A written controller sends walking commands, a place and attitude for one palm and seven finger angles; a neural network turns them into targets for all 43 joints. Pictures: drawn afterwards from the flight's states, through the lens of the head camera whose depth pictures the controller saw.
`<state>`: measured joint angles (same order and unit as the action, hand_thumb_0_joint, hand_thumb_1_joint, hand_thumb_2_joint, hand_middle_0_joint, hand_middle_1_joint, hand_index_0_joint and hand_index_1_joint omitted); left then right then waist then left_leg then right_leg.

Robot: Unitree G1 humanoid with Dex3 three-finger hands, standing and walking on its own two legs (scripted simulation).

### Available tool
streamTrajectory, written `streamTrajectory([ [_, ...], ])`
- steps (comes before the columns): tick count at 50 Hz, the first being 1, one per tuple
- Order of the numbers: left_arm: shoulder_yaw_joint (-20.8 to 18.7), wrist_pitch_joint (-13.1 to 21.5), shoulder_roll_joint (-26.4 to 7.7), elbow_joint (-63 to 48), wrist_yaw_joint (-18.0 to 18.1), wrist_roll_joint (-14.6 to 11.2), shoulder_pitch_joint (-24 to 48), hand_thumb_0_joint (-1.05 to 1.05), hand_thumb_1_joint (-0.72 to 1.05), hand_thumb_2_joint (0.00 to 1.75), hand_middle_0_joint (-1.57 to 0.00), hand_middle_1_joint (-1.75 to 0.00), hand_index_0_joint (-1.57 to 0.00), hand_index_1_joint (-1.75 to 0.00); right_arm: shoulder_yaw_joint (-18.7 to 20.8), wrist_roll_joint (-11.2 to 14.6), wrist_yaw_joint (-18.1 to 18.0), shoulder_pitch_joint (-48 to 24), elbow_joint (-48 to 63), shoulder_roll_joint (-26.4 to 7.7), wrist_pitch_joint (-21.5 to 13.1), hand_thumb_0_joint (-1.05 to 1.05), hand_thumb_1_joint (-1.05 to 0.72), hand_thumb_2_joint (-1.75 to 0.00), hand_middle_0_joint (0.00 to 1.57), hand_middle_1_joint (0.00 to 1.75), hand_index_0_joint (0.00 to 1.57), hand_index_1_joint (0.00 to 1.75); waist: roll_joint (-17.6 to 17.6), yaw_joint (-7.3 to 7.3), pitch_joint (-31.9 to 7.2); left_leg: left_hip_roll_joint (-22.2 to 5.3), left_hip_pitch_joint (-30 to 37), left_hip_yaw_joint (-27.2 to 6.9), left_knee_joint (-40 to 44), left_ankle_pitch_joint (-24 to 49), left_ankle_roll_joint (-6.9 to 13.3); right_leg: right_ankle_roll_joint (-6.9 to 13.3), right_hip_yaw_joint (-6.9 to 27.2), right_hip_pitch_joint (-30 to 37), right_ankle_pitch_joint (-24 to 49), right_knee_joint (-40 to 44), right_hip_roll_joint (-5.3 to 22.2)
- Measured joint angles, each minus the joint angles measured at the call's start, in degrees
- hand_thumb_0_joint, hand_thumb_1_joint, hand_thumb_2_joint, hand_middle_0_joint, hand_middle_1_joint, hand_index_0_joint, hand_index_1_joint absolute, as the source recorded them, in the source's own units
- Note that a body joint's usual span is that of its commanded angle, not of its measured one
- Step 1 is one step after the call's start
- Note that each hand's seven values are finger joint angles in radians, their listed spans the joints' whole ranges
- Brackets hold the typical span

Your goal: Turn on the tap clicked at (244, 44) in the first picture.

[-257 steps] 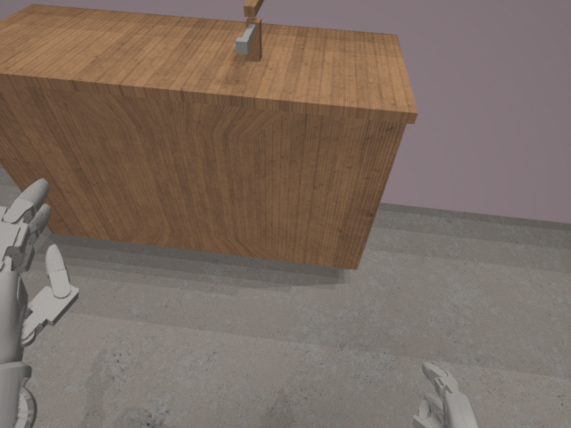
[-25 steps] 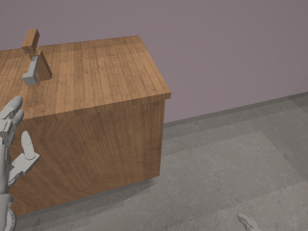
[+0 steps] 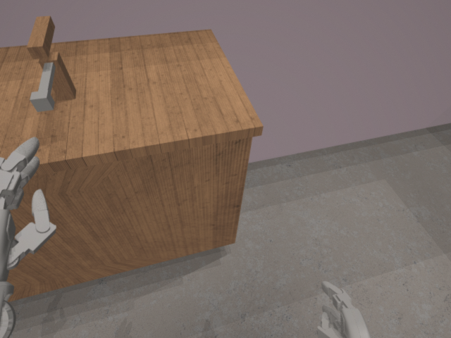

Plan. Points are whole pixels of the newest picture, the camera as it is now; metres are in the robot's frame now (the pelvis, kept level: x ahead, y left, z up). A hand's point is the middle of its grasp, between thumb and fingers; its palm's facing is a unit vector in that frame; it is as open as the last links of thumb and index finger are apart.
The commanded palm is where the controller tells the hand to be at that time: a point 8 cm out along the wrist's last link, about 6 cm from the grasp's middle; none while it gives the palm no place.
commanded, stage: shuffle to correct the standing spot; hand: left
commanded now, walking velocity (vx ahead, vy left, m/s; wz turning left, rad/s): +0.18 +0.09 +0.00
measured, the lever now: (42, 101) +0.47 +0.40 +0.14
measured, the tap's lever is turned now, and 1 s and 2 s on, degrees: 0 0 0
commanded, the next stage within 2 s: come to a stop and stand still in 1.18 s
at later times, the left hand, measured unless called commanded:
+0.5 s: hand (45, 184) +0.27 +0.28 +0.16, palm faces +0.39 -0.84 -0.37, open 7.4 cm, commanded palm +0.20 +0.31 +0.17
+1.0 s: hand (30, 158) +0.31 +0.32 +0.17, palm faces +0.38 -0.76 -0.52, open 7.4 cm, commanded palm +0.26 +0.34 +0.17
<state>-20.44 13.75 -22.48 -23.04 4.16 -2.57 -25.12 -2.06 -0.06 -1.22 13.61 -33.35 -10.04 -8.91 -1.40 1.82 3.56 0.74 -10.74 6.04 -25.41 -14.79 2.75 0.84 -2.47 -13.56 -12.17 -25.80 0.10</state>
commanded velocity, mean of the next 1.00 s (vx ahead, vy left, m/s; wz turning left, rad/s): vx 0.19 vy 0.07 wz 0.00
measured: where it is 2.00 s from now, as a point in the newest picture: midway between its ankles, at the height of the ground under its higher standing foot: outside the picture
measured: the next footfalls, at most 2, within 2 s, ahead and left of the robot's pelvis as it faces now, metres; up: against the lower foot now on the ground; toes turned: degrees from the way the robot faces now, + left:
left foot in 0.58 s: +0.09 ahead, +0.12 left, +0.00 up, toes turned +1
right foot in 1.00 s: +0.20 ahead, +0.00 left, +0.00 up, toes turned -1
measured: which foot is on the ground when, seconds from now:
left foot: down 0.00-0.50, up 0.52-0.56, down 0.58-1.00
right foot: down 0.00-0.58, up 0.60-0.98, down 1.00-1.00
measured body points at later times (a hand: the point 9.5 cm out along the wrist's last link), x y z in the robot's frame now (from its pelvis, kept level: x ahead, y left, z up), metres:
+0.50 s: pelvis +0.05 +0.03 -0.02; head +0.08 +0.06 +0.43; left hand +0.24 +0.32 +0.18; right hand +0.23 -0.19 -0.09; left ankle +0.00 +0.09 -0.72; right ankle +0.02 -0.11 -0.74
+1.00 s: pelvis +0.10 +0.06 -0.01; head +0.11 +0.05 +0.44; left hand +0.28 +0.36 +0.19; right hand +0.24 -0.17 -0.11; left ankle +0.06 +0.12 -0.74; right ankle +0.15 -0.02 -0.74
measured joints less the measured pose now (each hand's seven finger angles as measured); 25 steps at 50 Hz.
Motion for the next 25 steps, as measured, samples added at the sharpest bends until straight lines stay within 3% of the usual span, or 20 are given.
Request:
streamTrajectory([
  [6,-0.97,-0.85,2.19,-1.47,1.73,-0.33,4.21,0.02,0.89,0.90,-0.21,-0.31,-0.22,-0.30,0.52,-0.42,0.05,-1.62,-0.26,-1.54,-0.19,0.01,-0.90,-0.90,0.21,0.30,0.20,0.30,0.10,0.99,-0.08,0.03,-0.05,-0.49,-2.17,-2.14,0.53,-0.42,-0.44,0.73,-1.47,-0.78,0.12],
  [13,1.61,-1.41,2.85,-2.39,1.50,0.00,2.20,0.01,0.89,0.90,-0.21,-0.31,-0.21,-0.30,1.32,-0.07,-0.15,-3.29,1.32,-1.79,1.41,0.01,-0.90,-0.90,0.21,0.30,0.20,0.30,0.21,-0.80,-1.76,0.27,-0.06,-0.10,-5.72,-5.96,1.21,-1.14,0.04,0.54,-5.02,-4.39,0.50],
  [20,-0.88,-2.12,0.17,-4.57,1.70,-0.61,1.72,0.01,0.89,0.90,-0.21,-0.31,-0.22,-0.30,1.49,0.30,-0.05,-2.97,2.75,-1.52,2.65,0.01,-0.90,-0.90,0.21,0.30,0.20,0.30,0.73,-1.73,-0.25,0.20,-0.31,-0.44,-9.62,-9.24,1.58,-1.10,-0.27,0.60,-7.95,-7.84,0.60],
  [25,-1.40,-0.50,-0.48,-7.81,2.22,-0.94,1.70,0.01,0.89,0.90,-0.21,-0.31,-0.22,-0.30,1.84,0.80,0.88,-2.42,1.35,-1.62,3.49,0.01,-0.90,-0.90,0.21,0.30,0.20,0.30,0.38,-1.00,1.20,0.53,-6.05,-2.07,-21.75,-6.70,-0.91,-1.53,-0.71,1.11,-9.55,-9.13,1.27],
])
